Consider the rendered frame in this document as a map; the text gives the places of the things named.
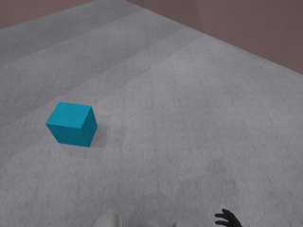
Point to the right robot hand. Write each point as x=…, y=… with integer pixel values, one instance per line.
x=232, y=220

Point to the left robot thigh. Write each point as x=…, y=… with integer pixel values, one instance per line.
x=110, y=219

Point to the carton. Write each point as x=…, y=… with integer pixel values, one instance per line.
x=73, y=124

